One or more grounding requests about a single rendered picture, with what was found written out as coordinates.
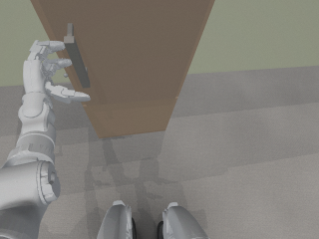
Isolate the right robot thigh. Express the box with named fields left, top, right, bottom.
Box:
left=162, top=205, right=209, bottom=239

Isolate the robot left shin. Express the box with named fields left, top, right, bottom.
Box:
left=107, top=200, right=133, bottom=239

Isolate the robot left upper arm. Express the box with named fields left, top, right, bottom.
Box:
left=0, top=160, right=61, bottom=239

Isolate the left robot hand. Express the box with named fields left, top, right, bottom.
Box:
left=23, top=40, right=91, bottom=104

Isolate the robot left forearm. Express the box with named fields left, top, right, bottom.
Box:
left=0, top=92, right=57, bottom=169

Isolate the cupboard door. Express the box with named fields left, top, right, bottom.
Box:
left=38, top=0, right=210, bottom=107

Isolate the handle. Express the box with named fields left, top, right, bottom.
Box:
left=64, top=23, right=91, bottom=89

